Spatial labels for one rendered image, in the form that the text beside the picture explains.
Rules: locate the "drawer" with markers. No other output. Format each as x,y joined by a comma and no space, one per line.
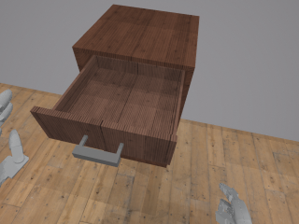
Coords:
117,101

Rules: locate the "robot right hand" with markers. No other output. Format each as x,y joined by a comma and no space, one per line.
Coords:
237,211

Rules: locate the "cabinet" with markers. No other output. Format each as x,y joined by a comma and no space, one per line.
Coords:
143,35

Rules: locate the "handle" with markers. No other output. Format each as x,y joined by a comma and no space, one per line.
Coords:
97,155

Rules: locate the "robot left hand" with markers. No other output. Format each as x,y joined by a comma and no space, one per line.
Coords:
11,165

